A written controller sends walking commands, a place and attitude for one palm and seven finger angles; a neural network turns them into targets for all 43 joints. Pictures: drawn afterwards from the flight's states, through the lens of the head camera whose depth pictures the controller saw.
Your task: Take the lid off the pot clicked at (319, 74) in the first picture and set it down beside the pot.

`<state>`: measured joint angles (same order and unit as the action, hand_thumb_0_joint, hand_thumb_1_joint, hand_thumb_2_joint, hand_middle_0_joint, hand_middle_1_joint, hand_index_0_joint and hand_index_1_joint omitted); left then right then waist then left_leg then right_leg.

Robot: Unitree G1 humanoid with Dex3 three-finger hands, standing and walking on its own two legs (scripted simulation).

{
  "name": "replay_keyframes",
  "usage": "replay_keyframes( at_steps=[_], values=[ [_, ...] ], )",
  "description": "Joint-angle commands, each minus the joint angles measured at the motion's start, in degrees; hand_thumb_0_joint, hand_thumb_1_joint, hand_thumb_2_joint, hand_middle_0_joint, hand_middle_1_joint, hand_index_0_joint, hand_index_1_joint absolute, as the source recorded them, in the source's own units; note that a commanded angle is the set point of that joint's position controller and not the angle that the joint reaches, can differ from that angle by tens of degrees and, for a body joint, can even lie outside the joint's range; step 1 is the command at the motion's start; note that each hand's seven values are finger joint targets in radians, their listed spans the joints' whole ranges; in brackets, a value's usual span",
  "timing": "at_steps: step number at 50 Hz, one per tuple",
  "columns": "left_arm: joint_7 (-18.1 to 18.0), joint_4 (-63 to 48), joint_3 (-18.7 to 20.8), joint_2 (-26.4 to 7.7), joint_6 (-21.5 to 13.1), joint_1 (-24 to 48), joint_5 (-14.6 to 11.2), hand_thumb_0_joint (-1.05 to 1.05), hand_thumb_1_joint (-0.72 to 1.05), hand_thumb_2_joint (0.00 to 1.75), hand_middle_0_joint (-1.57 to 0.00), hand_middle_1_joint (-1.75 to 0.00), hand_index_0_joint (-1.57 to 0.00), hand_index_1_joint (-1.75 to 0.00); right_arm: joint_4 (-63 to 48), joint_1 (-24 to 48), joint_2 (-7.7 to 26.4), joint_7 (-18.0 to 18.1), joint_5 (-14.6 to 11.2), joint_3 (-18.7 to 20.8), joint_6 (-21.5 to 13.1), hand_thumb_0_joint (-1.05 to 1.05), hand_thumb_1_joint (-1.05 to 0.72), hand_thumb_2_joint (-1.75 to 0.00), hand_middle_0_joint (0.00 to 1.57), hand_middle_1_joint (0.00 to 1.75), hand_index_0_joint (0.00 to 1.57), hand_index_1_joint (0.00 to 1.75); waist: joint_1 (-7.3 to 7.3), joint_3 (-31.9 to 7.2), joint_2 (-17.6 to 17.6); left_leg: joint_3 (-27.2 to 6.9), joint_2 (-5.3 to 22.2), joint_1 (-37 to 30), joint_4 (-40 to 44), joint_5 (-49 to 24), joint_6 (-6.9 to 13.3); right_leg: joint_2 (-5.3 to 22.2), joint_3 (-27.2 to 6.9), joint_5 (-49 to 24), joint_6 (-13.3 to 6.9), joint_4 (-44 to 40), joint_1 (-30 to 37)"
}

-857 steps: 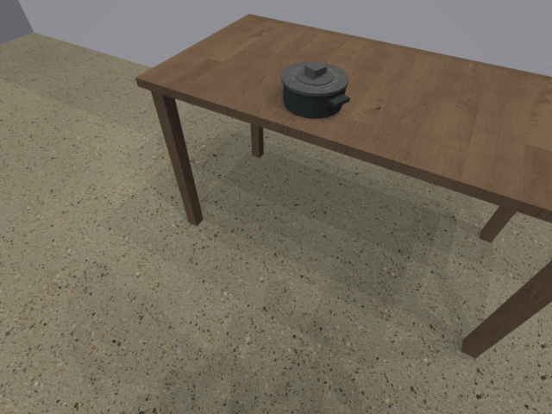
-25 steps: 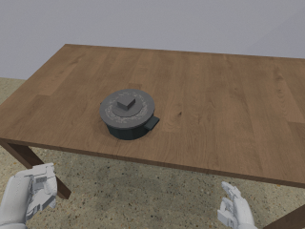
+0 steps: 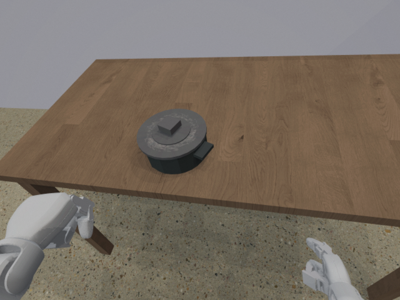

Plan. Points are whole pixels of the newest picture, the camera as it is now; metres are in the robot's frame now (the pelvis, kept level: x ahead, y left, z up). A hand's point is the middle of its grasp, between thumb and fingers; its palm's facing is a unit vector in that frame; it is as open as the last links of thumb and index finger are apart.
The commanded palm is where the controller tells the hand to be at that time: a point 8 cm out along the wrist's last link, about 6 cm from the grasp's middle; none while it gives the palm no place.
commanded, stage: reach forward and open the fingers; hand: left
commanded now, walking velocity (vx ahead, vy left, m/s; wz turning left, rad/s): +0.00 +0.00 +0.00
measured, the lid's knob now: (169, 125) +0.50 +0.14 +0.07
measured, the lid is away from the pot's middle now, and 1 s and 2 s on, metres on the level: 0.00 0.00 0.00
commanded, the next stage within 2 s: move the open hand above the knob in 0.72 s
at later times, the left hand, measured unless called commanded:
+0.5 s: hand (63, 198) +0.25 +0.27 +0.13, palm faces -0.13 -0.01 -0.99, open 8.9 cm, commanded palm +0.23 +0.27 +0.19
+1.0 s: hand (78, 183) +0.28 +0.26 +0.12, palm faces -0.22 -0.02 -0.97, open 10.1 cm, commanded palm +0.27 +0.26 +0.21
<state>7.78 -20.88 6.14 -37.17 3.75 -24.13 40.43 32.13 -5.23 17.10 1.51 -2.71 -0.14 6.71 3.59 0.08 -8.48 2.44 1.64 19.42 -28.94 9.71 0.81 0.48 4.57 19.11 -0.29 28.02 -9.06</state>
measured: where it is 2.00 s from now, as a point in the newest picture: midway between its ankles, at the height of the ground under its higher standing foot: outside the picture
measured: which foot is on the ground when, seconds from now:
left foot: down 0.00-1.00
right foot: down 0.00-1.00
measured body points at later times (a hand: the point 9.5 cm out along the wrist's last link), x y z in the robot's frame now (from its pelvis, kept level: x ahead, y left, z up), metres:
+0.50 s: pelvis -0.03 +0.03 +0.00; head -0.01 -0.01 +0.45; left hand +0.25 +0.27 +0.18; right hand +0.18 -0.19 -0.10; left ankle +0.06 +0.12 -0.74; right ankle -0.05 -0.11 -0.74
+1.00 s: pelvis -0.03 +0.03 +0.00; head +0.00 -0.01 +0.45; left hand +0.29 +0.26 +0.18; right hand +0.19 -0.19 -0.10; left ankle +0.06 +0.12 -0.74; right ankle -0.05 -0.11 -0.73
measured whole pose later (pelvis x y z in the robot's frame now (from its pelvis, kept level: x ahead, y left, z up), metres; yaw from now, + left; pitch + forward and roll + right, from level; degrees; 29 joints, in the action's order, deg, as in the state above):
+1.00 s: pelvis -0.03 +0.03 +0.00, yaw +1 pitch -2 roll -1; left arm 21.0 -2.1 -4.4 -38.0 3.1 13.5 44.7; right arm 33.5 -4.5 16.3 -0.1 -3.0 -1.7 4.6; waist 2.7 4.3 -6.5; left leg 2.3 -0.6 18.2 -24.1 4.6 3.0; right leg 2.4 4.9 15.2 1.3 25.6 -8.6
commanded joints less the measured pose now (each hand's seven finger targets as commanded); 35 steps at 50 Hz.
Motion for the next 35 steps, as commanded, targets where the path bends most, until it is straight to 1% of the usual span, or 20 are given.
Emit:
replay_keyframes(
  at_steps=[1, 3, 4, 5, 6, 8, 9, 10, 11, 13, 14, 17, 20, 21, 23, 24, 28, 29, 33, 35],
  values=[
    [4.03, -5.43, 8.33, -15.19, -3.21, 14.97, -0.55, 0.00, 0.29, 1.19, -1.07, -0.79, -1.07, -0.79, -9.67, 8.08, 4.31, 1.23, -0.27, 1.74, -3.79, 0.00, -0.90, -0.90, 0.20, 0.30, 0.20, 0.30, -1.98, -5.18, 9.23, -1.78, -2.75, -12.70, 1.85, -5.85, 2.83, 0.30, -2.96, -16.26, 1.78, -8.59, -7.10],
    [4.74, -8.43, 12.44, -20.82, -5.65, 22.82, 1.09, 0.00, 0.23, 1.21, -1.04, -0.72, -1.04, -0.72, -9.65, 10.50, 4.05, 1.49, -0.06, 1.15, -5.35, 0.00, -0.90, -0.90, 0.20, 0.30, 0.20, 0.30, -0.93, -7.77, 4.87, -2.10, -2.82, -15.76, 1.96, -7.01, 2.76, 0.02, -3.61, -15.94, 0.95, -9.23, -6.72],
    [4.94, -7.96, 9.48, -17.24, -6.72, 22.02, 0.43, 0.00, 0.20, 1.21, -1.03, -0.68, -1.03, -0.68, -9.81, 8.32, 3.14, 1.61, 0.39, 1.11, -5.39, 0.00, -0.90, -0.90, 0.20, 0.30, 0.20, 0.30, -0.95, -8.87, 3.10, -2.22, -2.92, -16.15, 2.52, -7.45, 2.85, -0.07, -2.43, -14.91, 0.94, -8.90, -5.45],
    [4.85, -8.30, 10.98, -18.72, -7.86, 23.25, 0.83, 0.00, 0.17, 1.22, -1.02, -0.65, -1.02, -0.65, -9.36, 7.59, 3.28, 1.47, 0.38, 1.15, -5.47, 0.00, -0.90, -0.90, 0.20, 0.30, 0.20, 0.30, -0.53, -9.72, 2.49, -2.56, -2.58, -17.82, 3.07, -8.35, 2.50, 0.04, -2.17, -13.99, 0.82, -9.56, -6.09],
    [4.81, -6.41, 9.62, -15.63, -8.23, 20.03, -0.32, 0.00, 0.15, 1.22, -1.00, -0.61, -1.00, -0.61, -9.32, 7.34, 3.14, 1.20, 0.43, 1.66, -5.57, 0.00, -0.90, -0.90, 0.20, 0.30, 0.20, 0.30, -0.67, -8.53, 1.09, -2.47, -2.42, -17.82, 3.42, -8.33, 2.42, -0.27, -1.83, -13.86, 0.61, -9.73, -5.75],
    [4.73, -2.40, 13.23, -17.47, -7.74, 17.53, 0.50, 0.00, 0.09, 1.23, -0.98, -0.54, -0.98, -0.54, -8.78, 8.19, 3.89, -0.06, 0.43, 1.73, -5.40, 0.00, -0.90, -0.90, 0.20, 0.30, 0.20, 0.30, 0.57, -7.96, 1.63, -2.45, -2.50, -17.44, 3.69, -9.56, 2.04, -0.97, -1.86, -14.85, -0.17, -9.95, -5.70],
    [5.00, 1.41, 10.07, -13.56, -6.84, 15.62, -0.22, 0.00, 0.06, 1.24, -0.96, -0.51, -0.96, -0.51, -8.51, 6.47, 3.68, -0.64, 0.53, 1.82, -4.41, 0.00, -0.90, -0.90, 0.20, 0.30, 0.20, 0.30, -0.10, -6.57, 5.62, -2.07, -2.28, -15.57, 4.29, -8.35, 2.00, -0.92, -0.80, -14.16, 0.26, -9.77, -5.28],
    [4.98, 1.63, 10.80, -15.31, -6.19, 18.81, 0.37, 0.00, 0.04, 1.25, -0.95, -0.47, -0.95, -0.47, -8.38, 6.83, 4.57, -1.12, 0.16, 1.83, -3.66, 0.00, -0.90, -0.90, 0.20, 0.30, 0.20, 0.30, 0.05, -6.02, 5.19, -1.99, -1.98, -15.40, 5.22, -7.50, 1.60, -0.57, -0.92, -12.68, 0.29, -10.01, -5.74],
    [4.98, 2.07, 8.02, -12.68, -5.57, 21.35, 0.18, 0.00, 0.01, 1.26, -0.94, -0.44, -0.94, -0.44, -8.65, 7.50, 4.59, -1.45, -0.03, 2.03, -3.17, 0.00, -0.90, -0.90, 0.20, 0.30, 0.20, 0.30, -0.66, -4.49, 4.99, -1.99, -1.67, -14.59, 5.99, -5.65, 1.50, -0.91, -0.58, -10.39, 0.29, -10.13, -6.62],
    [4.68, -2.09, 7.77, -13.52, -5.29, 26.51, 0.83, 0.00, -0.05, 1.28, -0.91, -0.36, -0.91, -0.36, -9.92, 9.61, 4.39, -1.99, -0.39, 1.84, -3.96, 0.00, -0.90, -0.90, 0.20, 0.30, 0.20, 0.30, -0.26, -6.72, 3.13, -2.38, -1.60, -15.84, 6.39, -4.70, 1.55, -1.22, -1.13, -8.90, -0.16, -9.74, -6.40],
    [4.87, -4.14, 4.96, -11.82, -5.77, 27.72, 0.54, 0.00, -0.08, 1.30, -0.90, -0.33, -0.90, -0.33, -10.03, 9.03, 4.04, -1.96, -0.04, 1.99, -4.06, 0.00, -0.90, -0.90, 0.20, 0.30, 0.20, 0.30, -0.41, -10.22, 2.90, -2.30, -1.57, -17.17, 6.65, -4.93, 1.87, -1.11, -0.86, -8.75, -0.01, -9.35, -4.89],
    [4.55, -7.49, 7.14, -16.19, -6.66, 30.52, 1.66, 0.00, -0.17, 1.33, -0.87, -0.22, -0.87, -0.22, -9.63, 8.70, 4.06, -1.75, 0.32, 2.19, -4.89, 0.00, -0.90, -0.90, 0.20, 0.30, 0.20, 0.30, 0.31, -14.70, 1.76, -3.86, -1.21, -19.43, 7.21, -5.05, 1.87, -0.83, -1.41, -8.12, -0.12, -8.94, -3.78],
    [3.99, -1.19, 10.05, -19.19, -5.99, 33.94, 3.54, 0.00, -0.26, 1.37, -0.83, -0.12, -0.83, -0.12, -7.90, 7.73, 4.20, -1.59, 0.28, 1.78, -4.56, 0.00, -0.90, -0.90, 0.20, 0.30, 0.20, 0.30, 0.19, -11.91, 2.20, -4.12, -0.86, -17.69, 7.89, -3.83, 1.58, -1.14, -0.85, -6.54, -0.59, -8.96, -4.60],
    [3.94, 3.38, 9.89, -18.24, -5.16, 33.76, 3.48, 0.00, -0.29, 1.38, -0.82, -0.08, -0.82, -0.08, -7.45, 7.45, 4.41, -1.55, 0.34, 1.79, -3.87, 0.00, -0.90, -0.90, 0.20, 0.30, 0.20, 0.30, 0.09, -8.77, 3.49, -4.11, -0.77, -15.95, 8.48, -1.55, 1.43, -1.44, -0.42, -4.79, -0.61, -9.50, -6.00],
    [3.73, 4.13, 9.99, -17.65, -4.03, 36.37, 3.13, 0.00, -0.29, 1.38, -0.82, -0.08, -0.82, -0.08, -8.17, 7.89, 4.71, -2.00, -0.46, 1.84, -3.78, 0.00, -0.90, -0.90, 0.20, 0.30, 0.20, 0.30, 0.02, -7.89, 3.70, -4.27, -0.77, -15.44, 8.71, -0.59, 1.34, -1.79, -0.55, -4.47, -1.01, -8.86, -6.17],
    [4.53, 5.36, 5.72, -13.78, -3.61, 37.17, 2.37, 0.00, -0.29, 1.39, -0.82, -0.08, -0.82, -0.08, -8.22, 8.43, 4.38, -2.04, -0.15, 1.50, -3.43, 0.00, -0.90, -0.90, 0.20, 0.30, 0.20, 0.30, -0.29, -8.44, 3.12, -4.31, -0.90, -15.28, 9.62, 0.69, 1.29, -1.69, -0.04, -3.73, -0.79, -8.91, -6.27],
    [6.09, -2.77, 0.41, -9.16, -3.23, 36.54, 0.86, 0.00, -0.30, 1.41, -0.82, -0.08, -0.82, -0.08, -10.90, 9.80, 3.89, -2.89, -0.67, 2.03, -5.12, 0.00, -0.90, -0.90, 0.20, 0.30, 0.20, 0.30, -0.57, -12.70, 1.26, -5.27, -0.81, -18.87, 9.08, 0.34, 1.43, -1.63, -0.88, -5.56, -0.74, -7.65, -5.35],
    [7.19, -0.80, -0.71, -9.44, -3.09, 37.60, 1.64, 0.00, -0.30, 1.41, -0.82, -0.08, -0.82, -0.08, -9.76, 9.66, 4.15, -2.76, -0.01, 1.70, -4.74, 0.00, -0.90, -0.90, 0.20, 0.30, 0.20, 0.30, -0.82, -13.38, 2.48, -5.37, -1.01, -18.44, 9.86, 0.88, 1.49, -1.81, -0.55, -5.53, -0.60, -8.16, -5.35],
    [6.13, 3.11, 11.15, -24.31, -2.77, 47.79, 5.48, 0.00, -0.31, 1.43, -0.83, -0.08, -0.83, -0.08, -7.87, 8.24, 5.29, -1.43, 0.11, 1.27, -4.41, 0.00, -0.90, -0.90, 0.20, 0.30, 0.20, 0.30, -0.24, -11.25, 3.24, -5.57, -1.03, -15.61, 9.52, 3.52, 1.53, -1.92, -1.27, -2.55, -1.20, -8.13, -4.92],
    [6.45, 6.43, 9.08, -22.13, -3.30, 51.94, 5.66, 0.00, -0.31, 1.43, -0.83, -0.08, -0.83, -0.08, -7.25, 8.08, 4.24, -0.87, 0.07, 0.76, -4.17, 0.00, -0.90, -0.90, 0.20, 0.30, 0.20, 0.30, -0.16, -11.79, 3.00, -5.74, -0.89, -15.97, 10.01, 3.08, 1.31, -1.56, -0.56, -1.61, -1.08, -8.18, -5.38]
  ],
)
